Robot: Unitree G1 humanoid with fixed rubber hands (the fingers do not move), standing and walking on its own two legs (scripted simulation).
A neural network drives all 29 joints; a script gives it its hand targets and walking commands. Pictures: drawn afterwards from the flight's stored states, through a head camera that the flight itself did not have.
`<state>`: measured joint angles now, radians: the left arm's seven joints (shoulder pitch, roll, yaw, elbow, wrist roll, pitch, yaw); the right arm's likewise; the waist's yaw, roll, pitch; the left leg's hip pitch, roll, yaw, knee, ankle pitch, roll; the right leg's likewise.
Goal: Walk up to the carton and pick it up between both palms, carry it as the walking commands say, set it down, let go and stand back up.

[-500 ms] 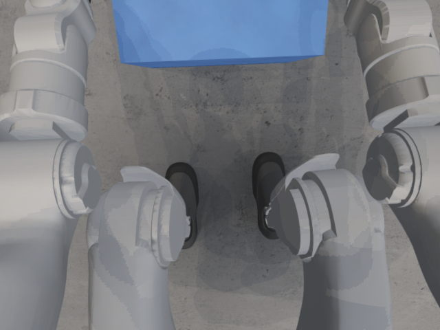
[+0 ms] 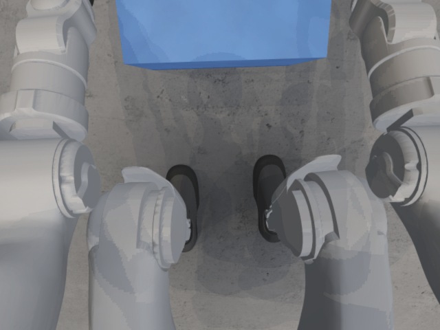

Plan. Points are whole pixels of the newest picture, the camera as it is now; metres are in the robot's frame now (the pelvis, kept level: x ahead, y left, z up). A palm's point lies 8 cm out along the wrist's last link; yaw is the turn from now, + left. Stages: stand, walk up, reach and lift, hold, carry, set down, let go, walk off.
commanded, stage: set down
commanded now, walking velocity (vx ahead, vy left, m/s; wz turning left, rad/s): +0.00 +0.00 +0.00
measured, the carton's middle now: out of the picture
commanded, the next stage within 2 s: none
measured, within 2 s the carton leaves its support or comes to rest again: neither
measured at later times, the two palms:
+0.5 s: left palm out of the picture +0.56 +0.16 -0.19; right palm out of the picture +0.54 -0.20 -0.18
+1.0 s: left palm out of the picture +0.56 +0.20 -0.18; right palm out of the picture +0.54 -0.20 -0.19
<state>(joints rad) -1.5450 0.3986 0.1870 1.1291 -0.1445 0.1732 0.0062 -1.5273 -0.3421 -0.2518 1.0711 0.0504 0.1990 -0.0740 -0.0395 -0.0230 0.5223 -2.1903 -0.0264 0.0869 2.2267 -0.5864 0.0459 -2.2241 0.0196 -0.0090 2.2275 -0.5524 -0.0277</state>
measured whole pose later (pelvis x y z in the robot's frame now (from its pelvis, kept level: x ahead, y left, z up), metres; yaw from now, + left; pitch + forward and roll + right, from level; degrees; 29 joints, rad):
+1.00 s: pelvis +0.00 +0.00 +0.00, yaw +0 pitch +32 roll +1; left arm -1.59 0.47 0.19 1.27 -0.17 0.09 0.05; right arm -1.54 -0.36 -0.20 1.18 0.08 0.10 -0.10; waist -0.04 -0.03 0.52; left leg -2.20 -0.03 0.09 2.24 -0.60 0.05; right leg -2.23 0.02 -0.01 2.24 -0.56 -0.03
